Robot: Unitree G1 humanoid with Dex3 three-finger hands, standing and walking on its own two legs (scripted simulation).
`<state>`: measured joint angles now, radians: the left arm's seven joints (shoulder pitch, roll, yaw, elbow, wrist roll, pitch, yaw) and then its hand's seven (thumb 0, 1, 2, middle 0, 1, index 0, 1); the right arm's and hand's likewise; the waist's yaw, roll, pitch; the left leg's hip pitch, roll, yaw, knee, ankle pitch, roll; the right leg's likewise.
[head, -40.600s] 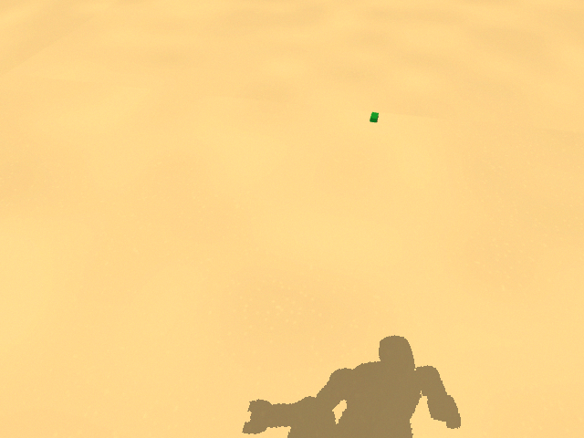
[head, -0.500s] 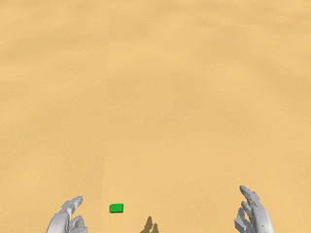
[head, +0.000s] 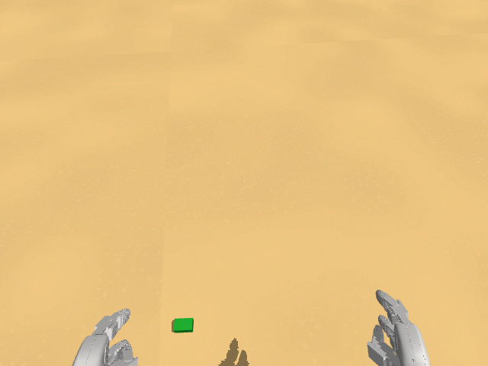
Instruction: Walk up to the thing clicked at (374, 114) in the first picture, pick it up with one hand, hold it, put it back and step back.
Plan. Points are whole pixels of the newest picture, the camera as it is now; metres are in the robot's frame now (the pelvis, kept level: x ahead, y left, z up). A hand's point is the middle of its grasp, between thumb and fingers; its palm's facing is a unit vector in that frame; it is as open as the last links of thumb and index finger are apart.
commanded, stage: stand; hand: left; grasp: from above
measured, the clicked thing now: (183, 325) +0.41 +0.22 -0.70
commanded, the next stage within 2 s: none
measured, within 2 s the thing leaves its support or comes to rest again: neither
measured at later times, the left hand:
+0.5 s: hand out of the picture +0.07 +0.24 -0.11, palm faces +0.05 -0.95 -0.32, open 7.4 cm
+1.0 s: hand out of the picture +0.03 +0.24 -0.10, palm faces +0.04 -0.94 -0.34, open 7.4 cm
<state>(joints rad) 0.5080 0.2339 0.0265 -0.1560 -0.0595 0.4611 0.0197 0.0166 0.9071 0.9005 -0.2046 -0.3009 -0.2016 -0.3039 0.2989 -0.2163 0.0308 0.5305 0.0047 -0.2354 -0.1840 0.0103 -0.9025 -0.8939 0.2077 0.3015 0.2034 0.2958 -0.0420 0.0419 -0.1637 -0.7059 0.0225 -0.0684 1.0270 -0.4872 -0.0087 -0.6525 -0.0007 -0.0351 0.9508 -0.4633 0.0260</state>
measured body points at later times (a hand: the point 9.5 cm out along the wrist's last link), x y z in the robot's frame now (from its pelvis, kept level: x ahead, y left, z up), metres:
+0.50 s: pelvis +0.00 +0.01 +0.05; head +0.00 +0.01 +0.50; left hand +0.06 +0.29 -0.09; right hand +0.08 -0.27 -0.08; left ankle +0.02 +0.12 -0.68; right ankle +0.01 -0.14 -0.68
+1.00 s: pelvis -0.01 +0.00 +0.07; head -0.02 -0.01 +0.51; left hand +0.02 +0.29 -0.07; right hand +0.05 -0.28 -0.08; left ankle +0.02 +0.12 -0.68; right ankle +0.01 -0.14 -0.68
